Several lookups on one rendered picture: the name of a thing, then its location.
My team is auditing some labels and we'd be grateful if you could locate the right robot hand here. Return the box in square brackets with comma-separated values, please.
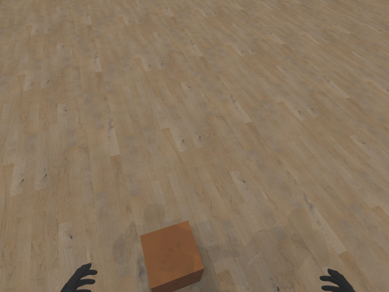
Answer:
[320, 269, 355, 292]

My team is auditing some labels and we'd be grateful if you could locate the left robot hand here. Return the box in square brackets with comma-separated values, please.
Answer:
[60, 263, 97, 292]

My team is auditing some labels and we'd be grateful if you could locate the carton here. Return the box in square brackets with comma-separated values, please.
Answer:
[140, 220, 204, 292]

